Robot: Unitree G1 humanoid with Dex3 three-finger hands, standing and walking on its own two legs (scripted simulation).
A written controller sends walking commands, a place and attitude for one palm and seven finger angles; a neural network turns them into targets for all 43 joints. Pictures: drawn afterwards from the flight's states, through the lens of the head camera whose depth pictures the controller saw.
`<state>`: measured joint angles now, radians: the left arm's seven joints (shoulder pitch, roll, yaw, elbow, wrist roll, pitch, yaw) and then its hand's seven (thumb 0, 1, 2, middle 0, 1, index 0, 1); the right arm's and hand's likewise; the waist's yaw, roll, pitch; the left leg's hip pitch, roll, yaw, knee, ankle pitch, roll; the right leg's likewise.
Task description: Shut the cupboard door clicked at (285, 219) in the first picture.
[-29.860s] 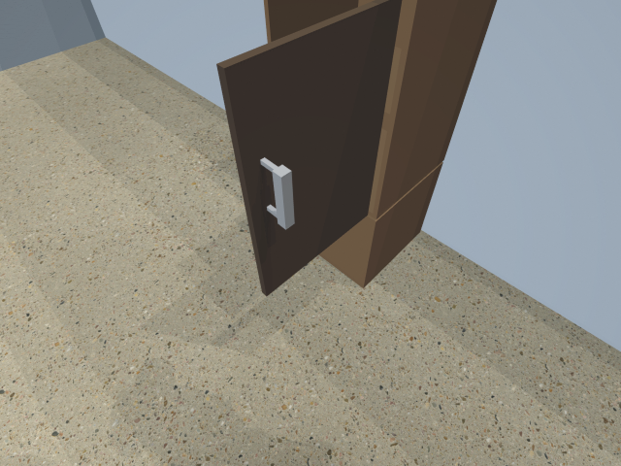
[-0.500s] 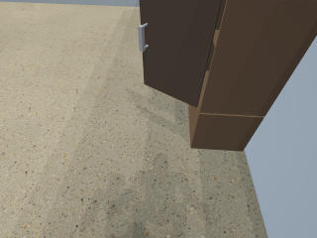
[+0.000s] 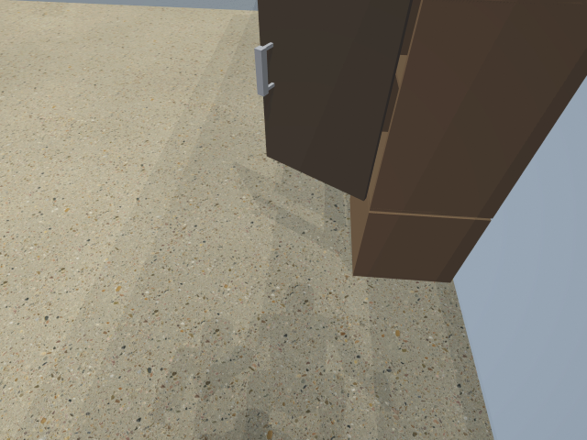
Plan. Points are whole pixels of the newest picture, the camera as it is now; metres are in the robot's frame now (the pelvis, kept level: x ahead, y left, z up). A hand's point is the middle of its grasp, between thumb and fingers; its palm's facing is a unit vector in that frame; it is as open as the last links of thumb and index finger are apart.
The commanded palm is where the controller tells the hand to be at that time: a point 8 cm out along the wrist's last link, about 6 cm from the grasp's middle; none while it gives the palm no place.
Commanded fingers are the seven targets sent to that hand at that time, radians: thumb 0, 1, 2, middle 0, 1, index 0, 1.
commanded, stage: walk to a spot facing it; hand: left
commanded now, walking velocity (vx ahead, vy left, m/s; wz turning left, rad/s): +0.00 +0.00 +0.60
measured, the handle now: (266, 69) +1.05 +0.12 +0.00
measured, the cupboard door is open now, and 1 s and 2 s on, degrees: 60 60 60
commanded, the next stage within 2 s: turn to face it in 1.90 s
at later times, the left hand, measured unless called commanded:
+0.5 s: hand out of the picture -0.01 +0.25 -0.18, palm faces +0.29 -0.92 -0.26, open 7.4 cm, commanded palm none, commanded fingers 0.00 0.90 0.90 -0.20 -0.30 -0.20 -0.30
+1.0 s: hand out of the picture -0.10 +0.18 -0.18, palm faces +0.67 -0.71 -0.22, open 7.4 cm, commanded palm none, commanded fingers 0.00 0.90 0.90 -0.20 -0.30 -0.20 -0.30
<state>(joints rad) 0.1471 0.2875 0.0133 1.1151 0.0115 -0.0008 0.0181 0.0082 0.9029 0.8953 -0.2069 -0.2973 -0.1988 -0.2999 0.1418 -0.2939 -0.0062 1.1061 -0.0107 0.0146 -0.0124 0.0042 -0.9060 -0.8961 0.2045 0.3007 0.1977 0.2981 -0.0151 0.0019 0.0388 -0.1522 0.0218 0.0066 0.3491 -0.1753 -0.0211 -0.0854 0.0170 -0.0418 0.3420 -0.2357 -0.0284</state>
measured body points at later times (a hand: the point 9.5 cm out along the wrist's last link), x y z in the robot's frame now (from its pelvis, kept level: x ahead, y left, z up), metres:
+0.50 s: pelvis -0.02 +0.03 -0.01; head +0.03 +0.05 +0.44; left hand -0.02 +0.30 -0.16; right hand +0.06 -0.19 -0.16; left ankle +0.00 +0.14 -0.75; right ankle -0.01 -0.12 -0.69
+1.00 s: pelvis +0.04 +0.04 -0.01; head +0.07 +0.08 +0.43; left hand -0.14 +0.22 -0.16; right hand +0.29 -0.09 -0.15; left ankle +0.01 +0.20 -0.72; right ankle +0.02 -0.12 -0.75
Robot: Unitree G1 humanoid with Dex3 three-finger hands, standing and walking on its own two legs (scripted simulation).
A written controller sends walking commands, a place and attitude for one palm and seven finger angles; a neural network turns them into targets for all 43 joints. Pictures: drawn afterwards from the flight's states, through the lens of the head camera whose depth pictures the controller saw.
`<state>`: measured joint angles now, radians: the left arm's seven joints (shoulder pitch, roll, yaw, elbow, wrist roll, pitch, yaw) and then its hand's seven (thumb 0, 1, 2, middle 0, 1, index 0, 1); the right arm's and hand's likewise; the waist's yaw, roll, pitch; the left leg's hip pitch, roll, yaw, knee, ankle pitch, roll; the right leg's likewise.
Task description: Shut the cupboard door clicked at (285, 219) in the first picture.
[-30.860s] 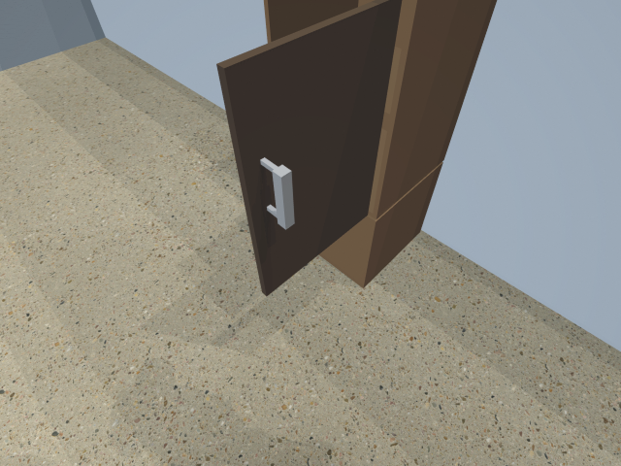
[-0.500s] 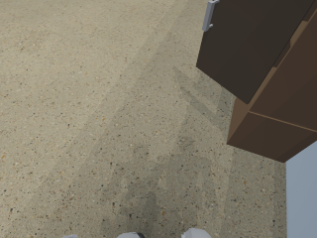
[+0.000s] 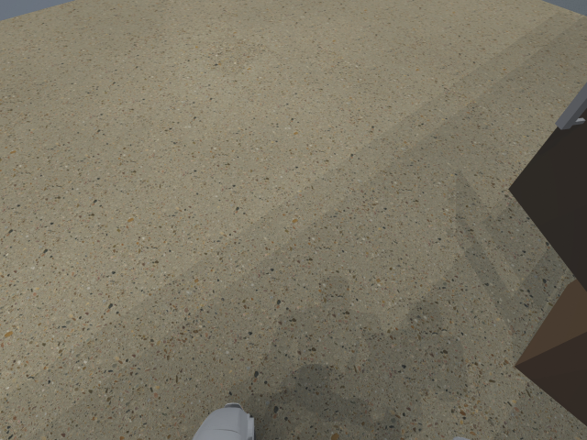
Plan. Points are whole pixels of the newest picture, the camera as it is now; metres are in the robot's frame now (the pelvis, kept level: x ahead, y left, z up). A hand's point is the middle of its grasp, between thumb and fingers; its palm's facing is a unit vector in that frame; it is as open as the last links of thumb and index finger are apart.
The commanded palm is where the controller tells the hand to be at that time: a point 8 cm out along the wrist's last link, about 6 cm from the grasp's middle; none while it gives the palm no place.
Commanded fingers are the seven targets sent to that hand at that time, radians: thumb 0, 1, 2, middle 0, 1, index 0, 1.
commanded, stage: walk to a spot facing it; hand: left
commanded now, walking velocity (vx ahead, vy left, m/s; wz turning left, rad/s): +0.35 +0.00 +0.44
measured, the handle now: out of the picture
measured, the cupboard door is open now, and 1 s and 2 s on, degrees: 60 60 60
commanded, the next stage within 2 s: turn to face it in 0.90 s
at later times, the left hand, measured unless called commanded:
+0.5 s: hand (190, 362) +0.24 +0.19 -0.15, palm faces +0.17 -0.95 -0.25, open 7.4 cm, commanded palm none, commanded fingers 0.00 0.90 0.90 -0.20 -0.30 -0.20 -0.30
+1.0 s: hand (199, 384) +0.22 +0.18 -0.19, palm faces +0.49 -0.86 -0.14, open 7.4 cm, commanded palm none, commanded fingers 0.00 0.90 0.90 -0.20 -0.30 -0.20 -0.30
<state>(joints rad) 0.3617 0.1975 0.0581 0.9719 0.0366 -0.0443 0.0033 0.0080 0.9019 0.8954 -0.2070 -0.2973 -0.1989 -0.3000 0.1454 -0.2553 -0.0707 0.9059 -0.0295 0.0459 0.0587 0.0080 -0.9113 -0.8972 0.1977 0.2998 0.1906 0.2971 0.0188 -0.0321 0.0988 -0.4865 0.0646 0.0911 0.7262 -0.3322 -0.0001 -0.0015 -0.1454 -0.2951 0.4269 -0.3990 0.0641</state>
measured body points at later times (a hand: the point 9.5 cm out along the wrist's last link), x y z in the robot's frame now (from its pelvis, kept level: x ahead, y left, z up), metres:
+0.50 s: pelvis +0.18 -0.02 -0.01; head +0.19 -0.04 +0.44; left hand +0.23 +0.24 -0.13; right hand +0.21 -0.25 -0.18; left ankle +0.10 +0.11 -0.69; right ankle +0.25 -0.10 -0.73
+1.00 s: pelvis +0.36 +0.07 -0.03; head +0.39 +0.10 +0.42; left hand +0.19 +0.22 -0.18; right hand +0.58 -0.09 -0.15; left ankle +0.41 +0.16 -0.74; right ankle +0.26 -0.10 -0.70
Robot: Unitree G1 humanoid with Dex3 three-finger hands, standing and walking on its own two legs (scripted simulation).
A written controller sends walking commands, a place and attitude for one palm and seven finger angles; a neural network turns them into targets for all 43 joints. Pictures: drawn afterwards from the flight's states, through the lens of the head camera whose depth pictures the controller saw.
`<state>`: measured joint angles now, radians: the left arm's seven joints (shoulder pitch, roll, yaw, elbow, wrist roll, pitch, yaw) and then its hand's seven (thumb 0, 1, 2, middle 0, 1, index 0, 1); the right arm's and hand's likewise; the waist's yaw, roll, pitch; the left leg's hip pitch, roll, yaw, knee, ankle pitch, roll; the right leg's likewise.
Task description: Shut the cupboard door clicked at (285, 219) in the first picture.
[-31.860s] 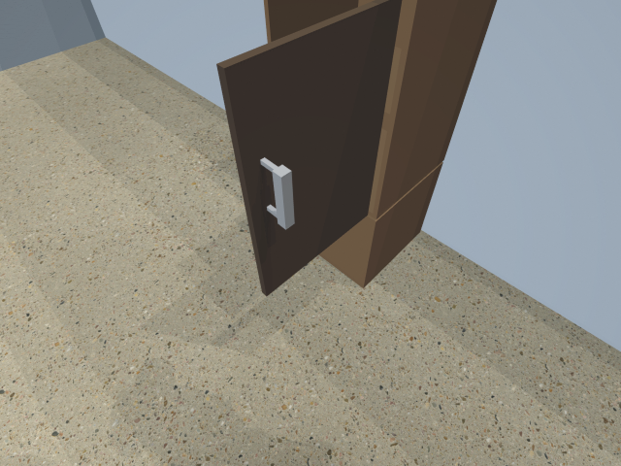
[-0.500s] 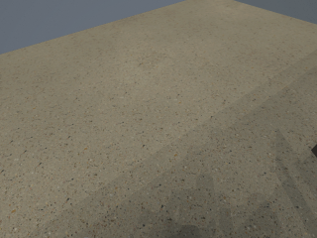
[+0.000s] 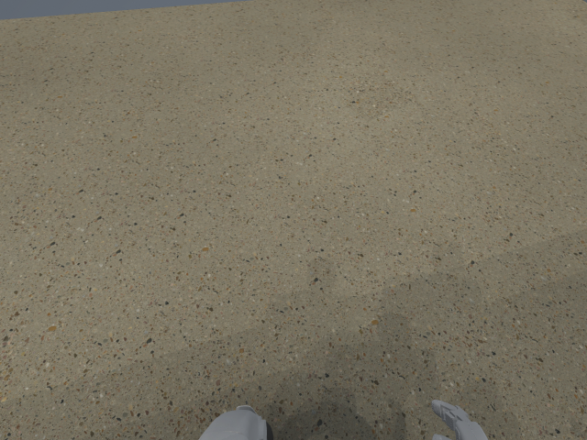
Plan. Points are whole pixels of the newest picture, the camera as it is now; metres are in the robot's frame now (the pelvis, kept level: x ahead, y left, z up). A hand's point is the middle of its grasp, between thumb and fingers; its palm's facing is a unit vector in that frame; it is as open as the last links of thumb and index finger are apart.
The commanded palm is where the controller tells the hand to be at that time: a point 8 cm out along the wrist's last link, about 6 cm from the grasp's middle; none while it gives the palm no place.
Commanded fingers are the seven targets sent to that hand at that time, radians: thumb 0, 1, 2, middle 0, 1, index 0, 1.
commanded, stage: turn to face it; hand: left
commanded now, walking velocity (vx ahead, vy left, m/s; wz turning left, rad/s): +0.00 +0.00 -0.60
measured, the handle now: out of the picture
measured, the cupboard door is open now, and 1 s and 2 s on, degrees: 60 60 60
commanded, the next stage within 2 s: none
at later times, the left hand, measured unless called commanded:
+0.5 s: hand (202, 373) +0.22 +0.16 -0.14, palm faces -0.17 -0.97 -0.19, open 7.4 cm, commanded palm none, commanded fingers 0.00 0.90 0.90 -0.20 -0.30 -0.20 -0.30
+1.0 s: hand (212, 294) +0.36 +0.17 -0.15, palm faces -0.41 -0.89 -0.21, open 7.4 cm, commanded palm none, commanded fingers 0.00 0.90 0.90 -0.20 -0.30 -0.20 -0.30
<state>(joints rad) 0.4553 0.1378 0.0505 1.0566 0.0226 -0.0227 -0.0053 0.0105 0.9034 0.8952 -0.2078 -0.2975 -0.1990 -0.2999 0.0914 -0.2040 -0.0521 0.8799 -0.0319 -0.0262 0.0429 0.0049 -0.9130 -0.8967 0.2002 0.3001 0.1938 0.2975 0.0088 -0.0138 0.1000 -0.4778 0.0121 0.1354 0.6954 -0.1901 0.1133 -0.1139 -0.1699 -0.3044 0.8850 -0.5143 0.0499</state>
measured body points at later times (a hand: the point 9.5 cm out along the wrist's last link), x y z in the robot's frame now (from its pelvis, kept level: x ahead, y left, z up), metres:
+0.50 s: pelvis +0.12 -0.01 +0.03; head +0.16 -0.01 +0.47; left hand +0.23 +0.21 -0.13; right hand +0.10 -0.25 -0.12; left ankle +0.09 +0.06 -0.71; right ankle +0.11 -0.13 -0.69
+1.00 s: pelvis +0.19 +0.01 +0.03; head +0.24 +0.03 +0.47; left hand +0.38 +0.22 -0.13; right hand +0.18 -0.25 -0.09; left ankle +0.26 +0.10 -0.71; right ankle +0.08 -0.09 -0.63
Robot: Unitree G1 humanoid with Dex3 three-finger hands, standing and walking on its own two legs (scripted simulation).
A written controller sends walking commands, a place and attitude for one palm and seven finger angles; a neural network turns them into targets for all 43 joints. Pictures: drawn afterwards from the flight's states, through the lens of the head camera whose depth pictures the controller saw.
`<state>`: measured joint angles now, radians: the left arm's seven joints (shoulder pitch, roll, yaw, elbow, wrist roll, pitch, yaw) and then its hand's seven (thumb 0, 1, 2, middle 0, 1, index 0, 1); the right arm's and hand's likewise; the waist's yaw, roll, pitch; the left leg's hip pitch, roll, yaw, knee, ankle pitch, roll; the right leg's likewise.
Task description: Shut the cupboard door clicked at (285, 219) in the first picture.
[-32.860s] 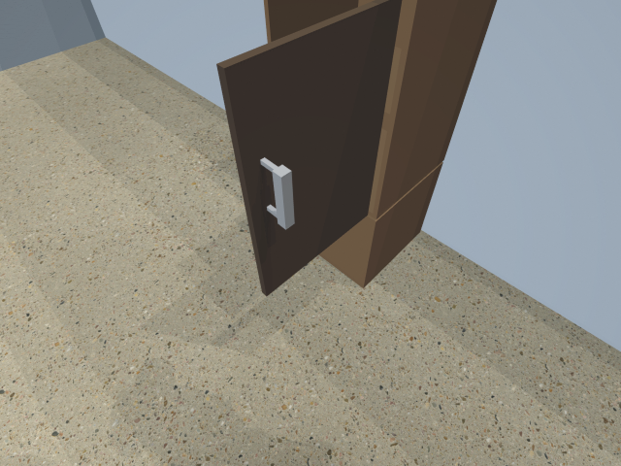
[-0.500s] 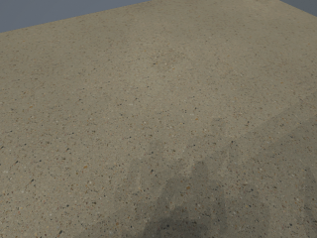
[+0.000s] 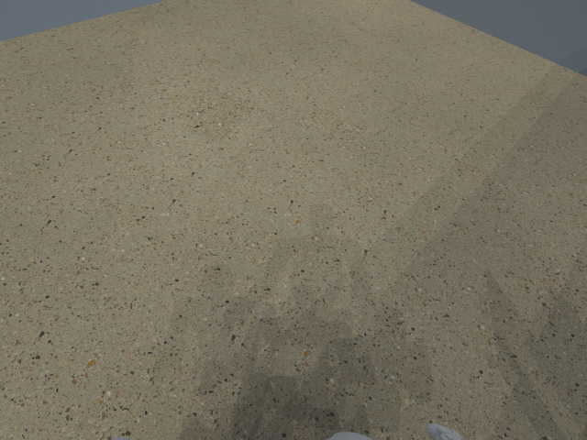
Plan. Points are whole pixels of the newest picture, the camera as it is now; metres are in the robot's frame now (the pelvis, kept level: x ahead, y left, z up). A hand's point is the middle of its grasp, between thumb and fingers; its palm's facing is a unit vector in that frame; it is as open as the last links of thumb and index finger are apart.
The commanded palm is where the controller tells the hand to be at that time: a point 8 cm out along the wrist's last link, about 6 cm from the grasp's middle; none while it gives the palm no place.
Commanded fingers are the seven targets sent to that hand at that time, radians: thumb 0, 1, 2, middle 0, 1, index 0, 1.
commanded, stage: turn to face it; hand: left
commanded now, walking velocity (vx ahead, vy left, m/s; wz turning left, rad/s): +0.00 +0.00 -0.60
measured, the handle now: out of the picture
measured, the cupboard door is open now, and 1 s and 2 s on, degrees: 60 60 60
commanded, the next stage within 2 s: take the last steps up to it in 1.90 s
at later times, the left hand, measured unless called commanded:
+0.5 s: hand (199, 437) +0.14 +0.14 -0.16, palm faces -0.29 -0.93 -0.24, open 7.4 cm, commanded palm none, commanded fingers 0.00 0.90 0.90 -0.20 -0.30 -0.20 -0.30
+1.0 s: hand (226, 375) +0.23 +0.12 -0.15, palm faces -0.54 -0.81 -0.23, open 7.4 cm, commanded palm none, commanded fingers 0.00 0.90 0.90 -0.20 -0.30 -0.20 -0.30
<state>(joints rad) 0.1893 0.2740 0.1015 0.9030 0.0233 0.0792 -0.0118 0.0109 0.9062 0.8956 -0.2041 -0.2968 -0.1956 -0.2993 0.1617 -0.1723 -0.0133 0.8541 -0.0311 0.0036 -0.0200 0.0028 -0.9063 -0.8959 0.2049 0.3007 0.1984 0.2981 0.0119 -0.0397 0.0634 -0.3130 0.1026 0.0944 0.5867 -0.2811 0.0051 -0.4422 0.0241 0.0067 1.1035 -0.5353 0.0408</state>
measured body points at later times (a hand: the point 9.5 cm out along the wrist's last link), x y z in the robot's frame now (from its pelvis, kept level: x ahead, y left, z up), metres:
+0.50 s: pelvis +0.01 -0.03 +0.00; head +0.05 -0.04 +0.45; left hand +0.16 +0.19 -0.14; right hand -0.01 -0.30 -0.14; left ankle +0.04 +0.11 -0.67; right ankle -0.02 -0.14 -0.73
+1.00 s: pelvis +0.02 -0.01 +0.01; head +0.06 -0.02 +0.45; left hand +0.26 +0.16 -0.13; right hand -0.07 -0.24 -0.13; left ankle +0.08 +0.10 -0.73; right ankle -0.07 -0.11 -0.69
